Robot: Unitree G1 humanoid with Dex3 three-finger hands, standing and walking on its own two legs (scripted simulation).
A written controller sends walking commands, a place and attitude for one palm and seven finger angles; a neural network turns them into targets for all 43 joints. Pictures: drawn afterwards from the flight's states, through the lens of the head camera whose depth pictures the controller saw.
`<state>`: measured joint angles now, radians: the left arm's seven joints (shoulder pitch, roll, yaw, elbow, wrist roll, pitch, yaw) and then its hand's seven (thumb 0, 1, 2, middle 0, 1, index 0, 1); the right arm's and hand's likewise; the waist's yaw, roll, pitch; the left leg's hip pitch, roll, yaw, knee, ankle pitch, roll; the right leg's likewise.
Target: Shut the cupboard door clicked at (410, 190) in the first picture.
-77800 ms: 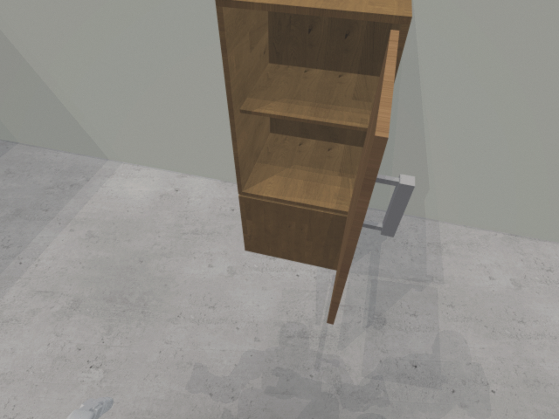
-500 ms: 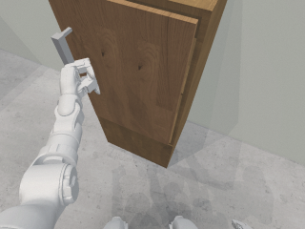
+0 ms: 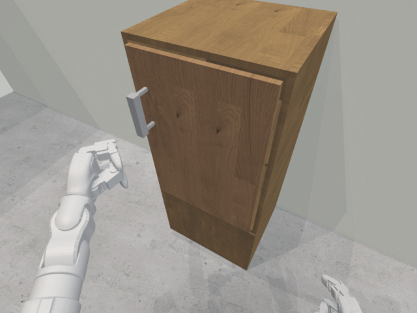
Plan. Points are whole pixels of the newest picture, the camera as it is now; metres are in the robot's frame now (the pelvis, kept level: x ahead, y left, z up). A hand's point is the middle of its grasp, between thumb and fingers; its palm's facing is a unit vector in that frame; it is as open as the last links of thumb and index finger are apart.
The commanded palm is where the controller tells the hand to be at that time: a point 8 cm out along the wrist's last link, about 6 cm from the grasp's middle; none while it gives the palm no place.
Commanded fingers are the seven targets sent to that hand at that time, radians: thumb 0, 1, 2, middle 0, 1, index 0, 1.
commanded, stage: draw the hand back to the body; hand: left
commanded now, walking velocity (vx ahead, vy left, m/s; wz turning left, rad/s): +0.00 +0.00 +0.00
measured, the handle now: (143, 112) +0.61 +0.21 +0.06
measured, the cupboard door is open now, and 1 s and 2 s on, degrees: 0 0 0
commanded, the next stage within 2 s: step back with the hand held close in 1.02 s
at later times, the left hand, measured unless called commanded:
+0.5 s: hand (47, 208) +0.23 +0.25 +0.17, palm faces +0.41 -0.84 -0.34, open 5.0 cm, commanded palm +0.18 +0.28 +0.19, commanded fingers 0.00 0.90 0.90 -0.37 -0.48 -0.37 -0.48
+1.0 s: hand (32, 219) +0.21 +0.25 +0.18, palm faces +0.47 -0.79 -0.40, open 7.4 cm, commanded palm +0.16 +0.29 +0.20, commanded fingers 0.00 0.90 0.90 -0.20 -0.30 -0.20 -0.30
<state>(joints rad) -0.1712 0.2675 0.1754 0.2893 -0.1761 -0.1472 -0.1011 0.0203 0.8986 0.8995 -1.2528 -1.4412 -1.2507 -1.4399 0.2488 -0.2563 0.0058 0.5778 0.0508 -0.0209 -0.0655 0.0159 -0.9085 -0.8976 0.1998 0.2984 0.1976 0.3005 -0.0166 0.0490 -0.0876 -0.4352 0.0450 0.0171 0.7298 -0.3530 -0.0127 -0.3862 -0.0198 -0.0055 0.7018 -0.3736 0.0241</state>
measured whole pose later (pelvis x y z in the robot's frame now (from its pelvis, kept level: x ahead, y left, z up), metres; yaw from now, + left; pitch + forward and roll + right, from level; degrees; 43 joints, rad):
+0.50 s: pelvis +0.01 +0.00 +0.02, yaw +1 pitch -4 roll +0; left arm 0.31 0.32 0.26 -0.24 -0.06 -0.07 0.10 0.02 0.89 0.90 -0.64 -0.76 -0.63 -0.76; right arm 0.19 -0.21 0.05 0.62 0.01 -0.06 -0.09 0.02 -0.90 -0.90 0.20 0.30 0.20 0.30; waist 0.05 0.07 0.00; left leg -0.14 0.03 0.02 0.44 -0.24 -0.01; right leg -0.09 -0.03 -0.01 0.43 -0.27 0.02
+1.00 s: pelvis +0.02 -0.02 +0.02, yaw +1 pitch -4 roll +0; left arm 0.46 0.33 0.33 -0.37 -0.05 -0.08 0.11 0.02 0.89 0.90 -0.22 -0.31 -0.22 -0.31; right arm 0.19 -0.22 0.01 0.64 0.00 -0.11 -0.10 0.02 -0.91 -0.90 0.20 0.30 0.20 0.30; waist 0.07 0.06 -0.01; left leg -0.12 0.04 0.01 0.44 -0.25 -0.03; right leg -0.08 -0.02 -0.02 0.44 -0.29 0.01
